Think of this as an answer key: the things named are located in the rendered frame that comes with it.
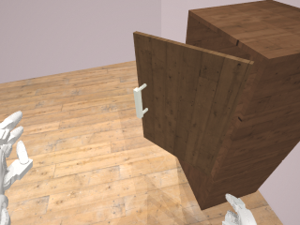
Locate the right robot hand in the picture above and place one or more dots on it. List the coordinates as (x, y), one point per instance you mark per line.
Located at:
(243, 217)

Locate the left robot forearm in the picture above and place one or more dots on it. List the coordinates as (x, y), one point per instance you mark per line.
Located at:
(4, 215)

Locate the cupboard door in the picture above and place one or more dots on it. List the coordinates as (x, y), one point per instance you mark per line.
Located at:
(191, 94)

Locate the handle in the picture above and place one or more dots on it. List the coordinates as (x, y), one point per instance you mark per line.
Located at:
(138, 101)

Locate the left robot hand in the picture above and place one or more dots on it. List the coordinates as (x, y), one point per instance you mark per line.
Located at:
(18, 169)

